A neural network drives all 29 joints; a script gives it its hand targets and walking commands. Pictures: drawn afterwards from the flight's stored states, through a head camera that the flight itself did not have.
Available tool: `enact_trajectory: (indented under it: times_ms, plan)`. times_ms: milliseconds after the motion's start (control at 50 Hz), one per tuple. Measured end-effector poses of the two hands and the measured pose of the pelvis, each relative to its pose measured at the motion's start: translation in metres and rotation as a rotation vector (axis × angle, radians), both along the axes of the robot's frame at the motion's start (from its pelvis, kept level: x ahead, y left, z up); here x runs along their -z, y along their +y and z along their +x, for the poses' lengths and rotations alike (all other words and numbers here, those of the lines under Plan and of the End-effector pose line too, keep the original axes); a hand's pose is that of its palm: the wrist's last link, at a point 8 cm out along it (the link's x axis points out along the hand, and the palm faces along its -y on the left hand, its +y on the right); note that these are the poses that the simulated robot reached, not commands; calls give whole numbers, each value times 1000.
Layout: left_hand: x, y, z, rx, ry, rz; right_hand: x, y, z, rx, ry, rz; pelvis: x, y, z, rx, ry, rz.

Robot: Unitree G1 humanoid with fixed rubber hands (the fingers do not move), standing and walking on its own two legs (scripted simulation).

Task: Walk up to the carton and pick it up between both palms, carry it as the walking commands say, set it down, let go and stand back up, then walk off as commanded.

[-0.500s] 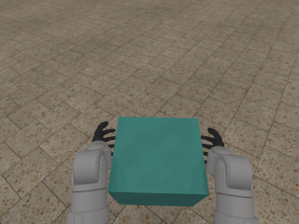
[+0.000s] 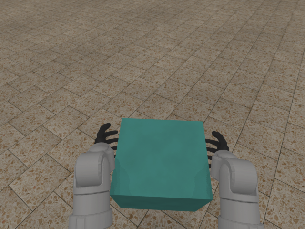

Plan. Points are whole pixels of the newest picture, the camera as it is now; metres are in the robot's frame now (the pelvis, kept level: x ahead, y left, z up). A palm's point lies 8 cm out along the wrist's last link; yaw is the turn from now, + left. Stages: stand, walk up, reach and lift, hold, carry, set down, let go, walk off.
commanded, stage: carry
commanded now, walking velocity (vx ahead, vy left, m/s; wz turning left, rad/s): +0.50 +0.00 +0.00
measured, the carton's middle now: (160, 166) +0.30 +0.00 +0.00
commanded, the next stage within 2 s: none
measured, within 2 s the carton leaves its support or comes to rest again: neither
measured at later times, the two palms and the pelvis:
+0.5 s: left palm (121, 75) +0.62 +0.14 +0.08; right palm (201, 80) +0.61 -0.15 +0.07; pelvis +0.32 +0.00 +0.01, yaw -1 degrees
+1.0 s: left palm (135, 34) +0.97 +0.12 +0.08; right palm (194, 37) +0.95 -0.17 +0.07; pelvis +0.67 -0.01 +0.00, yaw -1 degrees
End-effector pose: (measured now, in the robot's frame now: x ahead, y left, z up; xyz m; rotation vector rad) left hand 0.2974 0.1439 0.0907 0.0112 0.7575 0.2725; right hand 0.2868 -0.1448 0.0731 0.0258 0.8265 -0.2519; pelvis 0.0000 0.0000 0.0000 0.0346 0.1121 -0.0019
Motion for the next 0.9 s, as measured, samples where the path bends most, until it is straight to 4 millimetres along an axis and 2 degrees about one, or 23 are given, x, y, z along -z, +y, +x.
enact_trajectory:
  times_ms: [40, 100, 180, 260, 320, 400, 440, 560, 680, 800, 900]
  plan:
    - [1, -6, 23, -8, -1, -3, 4, -6, 25, -12, 0, 5, 2, -8, 25, -13, -3, -4]
    - [-3, -9, 55, -23, 24, -8, -2, -10, 60, -30, 25, 2, -9, -16, 59, -27, 7, 13]
    - [-14, -11, 103, -29, 24, 6, -12, -11, 111, -31, 24, 7, -19, -18, 105, -32, 16, 27]
    - [-17, -11, 156, -20, 15, 11, -13, -11, 161, -22, 14, 12, -20, -14, 157, -24, 11, 37]
    - [-13, -8, 200, -10, 4, 6, -9, -8, 202, -11, 2, 8, -12, -8, 200, -15, 4, 33]
    - [5, 2, 261, 5, -6, -11, 2, 2, 259, 5, -8, -10, 4, 4, 260, -3, -9, 11]
    - [9, 4, 286, 5, 12, -19, 4, 3, 285, 2, 11, -14, 2, 5, 286, 0, -10, 12]
    - [8, -11, 365, 28, 47, -21, 2, -11, 355, 30, 47, -22, -10, -4, 357, 30, 12, -13]
    - [7, -33, 448, 19, 18, -21, 6, -33, 439, 24, 18, -12, -3, -27, 440, 14, 12, -12]
    - [-3, -34, 526, -6, 32, -15, -4, -34, 524, -1, 32, -8, -17, -33, 519, -9, 28, 18]
    - [-5, -31, 599, 8, 13, -12, -5, -31, 593, 13, 13, -5, -12, -26, 591, 3, 12, 20]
